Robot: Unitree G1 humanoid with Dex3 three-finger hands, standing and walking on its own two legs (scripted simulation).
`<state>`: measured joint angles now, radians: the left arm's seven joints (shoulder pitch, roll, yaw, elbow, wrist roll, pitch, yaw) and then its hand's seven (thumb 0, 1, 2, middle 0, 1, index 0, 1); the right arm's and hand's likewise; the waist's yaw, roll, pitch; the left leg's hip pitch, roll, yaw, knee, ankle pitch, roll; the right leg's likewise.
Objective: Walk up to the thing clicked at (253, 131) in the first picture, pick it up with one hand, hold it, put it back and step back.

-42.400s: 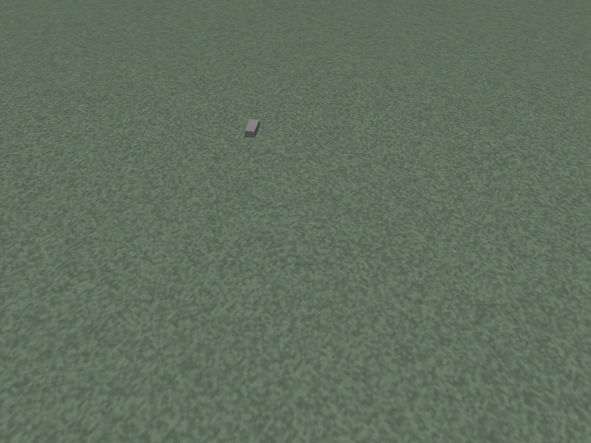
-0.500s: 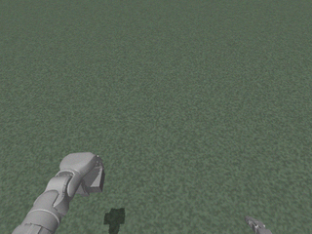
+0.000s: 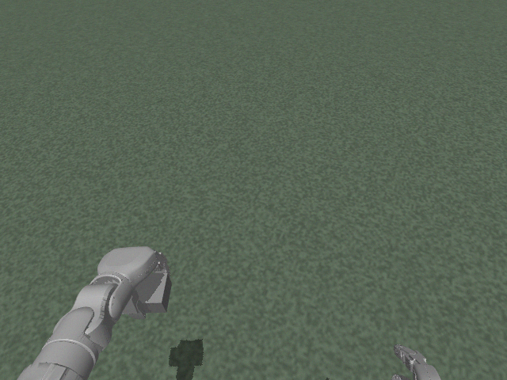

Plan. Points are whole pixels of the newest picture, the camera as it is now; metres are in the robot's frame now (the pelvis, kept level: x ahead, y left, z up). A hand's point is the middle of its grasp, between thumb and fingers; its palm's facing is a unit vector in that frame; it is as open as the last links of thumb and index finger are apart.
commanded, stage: hold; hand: left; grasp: from above
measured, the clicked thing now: (134, 293) +0.30 +0.24 -0.07
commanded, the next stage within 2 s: crouch in 0.26 s
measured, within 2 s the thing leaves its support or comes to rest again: neither
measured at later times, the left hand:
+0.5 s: hand (135, 289) +0.29 +0.22 -0.05, palm faces -0.47 -0.06 -0.88, open 8.5 cm
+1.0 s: hand (159, 310) +0.33 +0.24 -0.24, palm faces -0.43 +0.04 -0.90, open 8.5 cm
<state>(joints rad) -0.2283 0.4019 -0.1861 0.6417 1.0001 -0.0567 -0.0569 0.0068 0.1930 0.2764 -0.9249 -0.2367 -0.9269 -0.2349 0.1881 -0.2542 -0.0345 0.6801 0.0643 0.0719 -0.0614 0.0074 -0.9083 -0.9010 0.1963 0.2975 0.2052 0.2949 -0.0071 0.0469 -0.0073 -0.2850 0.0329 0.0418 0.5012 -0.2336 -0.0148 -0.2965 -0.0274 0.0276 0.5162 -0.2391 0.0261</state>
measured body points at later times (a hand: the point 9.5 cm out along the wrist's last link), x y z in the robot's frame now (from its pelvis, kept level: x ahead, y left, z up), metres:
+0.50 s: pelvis +0.01 +0.00 +0.00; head +0.02 -0.02 +0.45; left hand +0.31 +0.23 +0.00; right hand +0.14 -0.26 -0.12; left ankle +0.02 +0.13 -0.74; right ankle +0.02 -0.14 -0.74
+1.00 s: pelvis -0.03 +0.01 -0.12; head +0.09 +0.02 +0.31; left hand +0.35 +0.24 -0.19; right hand +0.04 -0.29 -0.24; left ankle +0.02 +0.13 -0.74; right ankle +0.02 -0.14 -0.74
